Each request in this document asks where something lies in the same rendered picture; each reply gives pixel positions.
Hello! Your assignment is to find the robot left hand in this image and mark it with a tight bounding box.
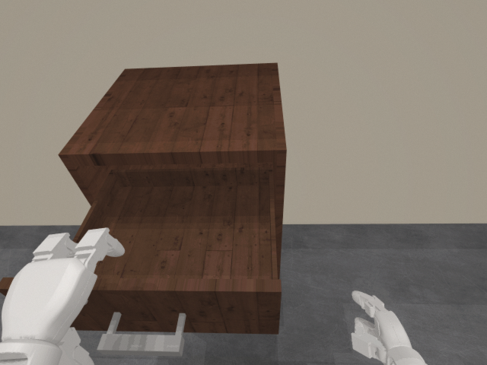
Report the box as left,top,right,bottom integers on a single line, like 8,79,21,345
2,227,125,365

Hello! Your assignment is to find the drawer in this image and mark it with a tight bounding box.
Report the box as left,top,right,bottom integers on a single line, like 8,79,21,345
0,167,282,335

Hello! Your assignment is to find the cabinet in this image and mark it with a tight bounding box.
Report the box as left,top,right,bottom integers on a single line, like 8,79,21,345
58,63,287,279

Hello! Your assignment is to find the robot right hand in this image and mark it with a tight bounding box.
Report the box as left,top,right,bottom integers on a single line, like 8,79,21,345
351,290,412,365

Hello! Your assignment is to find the handle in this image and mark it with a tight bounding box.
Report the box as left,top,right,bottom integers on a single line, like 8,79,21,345
97,312,186,357

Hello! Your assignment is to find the robot left forearm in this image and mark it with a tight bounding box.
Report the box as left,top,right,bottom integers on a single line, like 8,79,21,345
0,338,62,365

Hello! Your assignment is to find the robot right forearm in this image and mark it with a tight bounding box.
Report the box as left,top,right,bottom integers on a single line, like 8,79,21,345
386,346,427,365

